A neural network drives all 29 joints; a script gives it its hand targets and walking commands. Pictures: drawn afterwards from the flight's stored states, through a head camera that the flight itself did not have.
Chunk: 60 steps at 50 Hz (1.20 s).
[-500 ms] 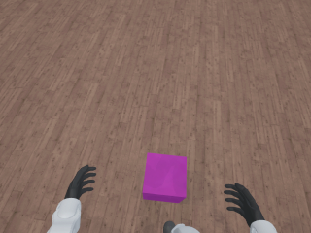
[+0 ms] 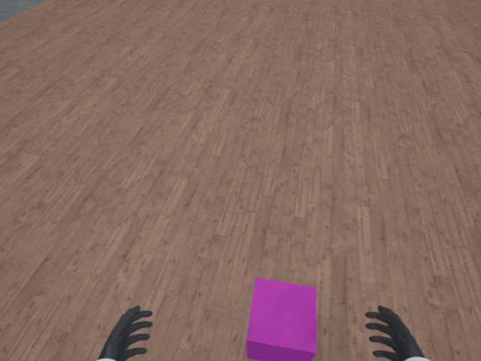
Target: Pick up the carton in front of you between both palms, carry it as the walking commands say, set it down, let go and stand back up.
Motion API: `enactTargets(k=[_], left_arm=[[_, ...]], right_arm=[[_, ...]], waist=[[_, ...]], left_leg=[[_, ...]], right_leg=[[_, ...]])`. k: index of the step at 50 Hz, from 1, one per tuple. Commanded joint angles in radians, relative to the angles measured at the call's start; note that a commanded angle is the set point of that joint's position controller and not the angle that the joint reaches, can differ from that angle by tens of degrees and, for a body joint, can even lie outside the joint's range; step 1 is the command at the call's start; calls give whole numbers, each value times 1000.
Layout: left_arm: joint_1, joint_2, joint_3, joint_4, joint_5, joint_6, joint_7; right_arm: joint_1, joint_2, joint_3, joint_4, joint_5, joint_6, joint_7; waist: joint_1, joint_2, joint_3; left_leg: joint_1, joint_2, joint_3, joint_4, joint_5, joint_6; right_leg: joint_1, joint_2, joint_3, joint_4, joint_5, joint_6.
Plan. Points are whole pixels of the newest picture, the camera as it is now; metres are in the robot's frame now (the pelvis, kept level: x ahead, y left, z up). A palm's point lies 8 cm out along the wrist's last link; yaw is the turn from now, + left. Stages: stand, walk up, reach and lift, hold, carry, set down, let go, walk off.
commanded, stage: let go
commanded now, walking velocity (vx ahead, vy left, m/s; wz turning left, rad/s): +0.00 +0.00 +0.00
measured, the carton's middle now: (280, 324) +0.37 -0.10 -0.65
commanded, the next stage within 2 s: stand in 0.12 s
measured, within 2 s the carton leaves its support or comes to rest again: neither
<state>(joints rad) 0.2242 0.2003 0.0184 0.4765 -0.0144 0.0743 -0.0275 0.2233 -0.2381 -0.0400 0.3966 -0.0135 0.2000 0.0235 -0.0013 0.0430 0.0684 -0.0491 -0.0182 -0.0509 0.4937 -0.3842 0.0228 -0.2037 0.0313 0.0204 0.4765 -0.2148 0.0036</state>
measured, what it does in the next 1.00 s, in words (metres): stands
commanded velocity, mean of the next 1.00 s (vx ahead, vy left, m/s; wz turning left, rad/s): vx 0.00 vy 0.00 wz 0.00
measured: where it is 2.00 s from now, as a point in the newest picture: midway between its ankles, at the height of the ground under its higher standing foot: outside the picture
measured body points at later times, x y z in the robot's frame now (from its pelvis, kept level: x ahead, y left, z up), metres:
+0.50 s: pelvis +0.01 -0.02 +0.00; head +0.03 -0.05 +0.45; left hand +0.13 +0.29 -0.09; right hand +0.15 -0.31 -0.12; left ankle -0.07 +0.10 -0.74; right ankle +0.03 -0.12 -0.74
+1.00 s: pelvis +0.01 -0.03 +0.00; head +0.01 -0.05 +0.45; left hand +0.11 +0.28 -0.10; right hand +0.12 -0.32 -0.12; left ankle -0.07 +0.10 -0.74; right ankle +0.03 -0.12 -0.74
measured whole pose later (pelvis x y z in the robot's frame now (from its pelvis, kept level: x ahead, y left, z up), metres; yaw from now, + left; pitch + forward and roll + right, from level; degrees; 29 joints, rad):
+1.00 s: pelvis +0.01 -0.03 +0.00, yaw +2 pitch -2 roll +0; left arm 0.13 0.34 0.05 0.95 0.02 0.00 0.01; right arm 0.21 -0.38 0.00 0.87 -0.03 -0.01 -0.04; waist 0.01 0.05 0.02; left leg -0.04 -0.01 -0.09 0.40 -0.34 -0.01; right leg -0.21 0.03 -0.02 0.45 -0.22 -0.03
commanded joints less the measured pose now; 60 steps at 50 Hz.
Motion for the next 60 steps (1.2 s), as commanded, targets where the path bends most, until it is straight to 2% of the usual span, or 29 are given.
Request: enactTargets(k=[1, 6, 7, 9, 11, 18, 23, 35, 49, 60], left_arm=[[-41, 93, 31, -87, 7, -7, 8], [-36, 96, 33, -82, 18, 5, 0], [-28, 224, 87, 63, 56, -21, 29], [-43, 237, 80, 89, 76, -43, 41], [-73, 227, 79, 107, 77, -59, 40], [-72, 249, 73, 197, 59, -82, 37], [-70, 275, 73, 251, 52, -80, 44], [-101, 292, 67, 351, 42, -80, 48], [-130, 308, 61, 428, 36, -82, 42], [-142, 326, 53, 471, 31, -84, 38]], right_arm=[[-25, -102, -31, -98, -1, 6, -9], [-28, -92, -24, -111, -3, 23, -17], [-54, -198, -46, 23, -25, -60, -49], [-34, -181, -39, 55, -38, -132, -54], [-35, -182, -34, 87, -37, -166, -47], [-17, -221, -23, 193, -29, -200, -45], [-11, -243, -13, 257, -26, -203, -54], [-21, -265, -1, 353, -21, -213, -64], [-27, -285, 7, 430, -19, -222, -63], [-32, -300, 12, 476, -15, -225, -59]], waist=[[-2, 6, -37], [0, -13, -35], [31, 66, -36], [6, 34, -34], [2, -10, -34], [0, -56, -127], [2, -58, -142], [10, -34, -113], [15, -35, -76], [17, -34, -62]], left_leg=[[-302, 30, 1, -125, 342, -36], [-306, 23, 16, -128, 277, -19], [-302, 34, -13, -85, 133, -44], [-245, 52, -51, -100, -9, -30], [-242, 60, -72, -101, -55, -14], [-144, 66, -66, -39, 272, -24], [-118, 73, -66, -39, 352, -29], [-115, 89, -77, -91, 348, -35], [-128, 100, -91, -155, 265, -23], [-132, 106, -99, -187, 240, -15]], right_leg=[[276, 34, -12, 19, 219, -3], [288, 23, -8, 11, 216, 2], [92, -70, 24, 19, 115, -2], [-3, -75, 53, -13, -67, -12], [-32, -74, 66, -25, -121, -12], [27, -101, 76, 5, 197, -36], [65, -115, 83, 5, 286, -44], [106, -125, 91, -29, 290, -43], [123, -130, 104, -89, 188, -37], [132, -133, 108, -111, 159, -37]])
